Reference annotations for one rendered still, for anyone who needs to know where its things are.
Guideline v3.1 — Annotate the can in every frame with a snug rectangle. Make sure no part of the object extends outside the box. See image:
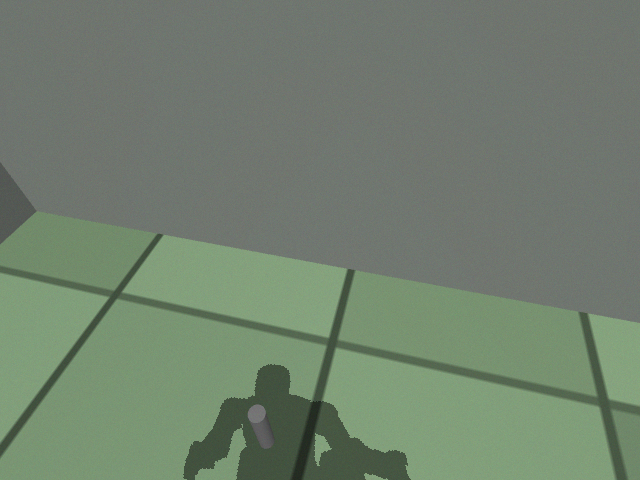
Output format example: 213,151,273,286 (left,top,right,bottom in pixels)
248,405,275,449

